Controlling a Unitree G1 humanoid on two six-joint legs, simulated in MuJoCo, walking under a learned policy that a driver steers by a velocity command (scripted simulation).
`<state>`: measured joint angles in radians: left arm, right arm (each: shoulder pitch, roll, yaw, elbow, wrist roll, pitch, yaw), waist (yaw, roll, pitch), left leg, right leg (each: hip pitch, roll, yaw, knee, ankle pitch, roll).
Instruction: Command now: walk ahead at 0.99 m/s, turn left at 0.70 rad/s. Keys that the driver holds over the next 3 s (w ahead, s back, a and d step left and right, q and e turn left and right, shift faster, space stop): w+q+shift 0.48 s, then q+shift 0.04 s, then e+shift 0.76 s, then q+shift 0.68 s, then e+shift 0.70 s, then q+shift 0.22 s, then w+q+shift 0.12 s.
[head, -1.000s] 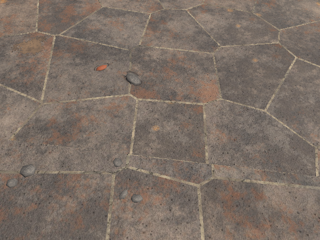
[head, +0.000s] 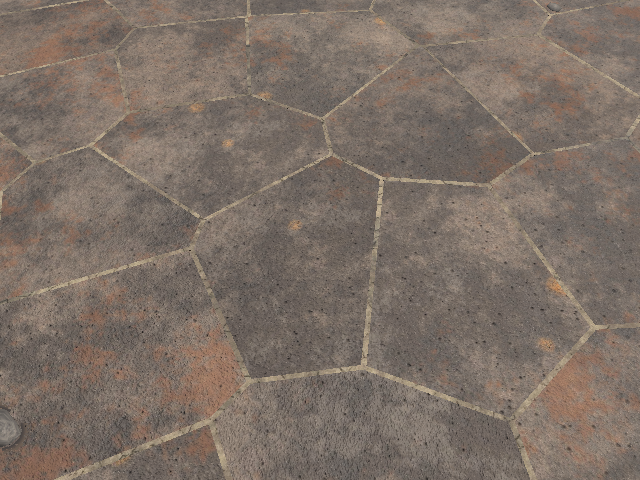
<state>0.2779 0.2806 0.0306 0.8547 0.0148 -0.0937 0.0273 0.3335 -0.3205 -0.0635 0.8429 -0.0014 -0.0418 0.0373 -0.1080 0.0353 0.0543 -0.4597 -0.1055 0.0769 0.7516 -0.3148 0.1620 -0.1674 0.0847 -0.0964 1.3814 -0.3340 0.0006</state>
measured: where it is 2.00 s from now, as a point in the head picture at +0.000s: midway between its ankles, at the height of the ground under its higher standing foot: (326, 373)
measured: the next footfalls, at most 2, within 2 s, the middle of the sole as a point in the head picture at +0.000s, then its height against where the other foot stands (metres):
right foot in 0.40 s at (409, 462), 0.13 m lower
left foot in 0.70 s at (264, 397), level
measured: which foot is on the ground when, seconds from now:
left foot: down 0.00-0.40, up 0.42-0.68, down 0.70-1.00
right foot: up 0.00-0.38, down 0.40-0.70, up 0.72-1.00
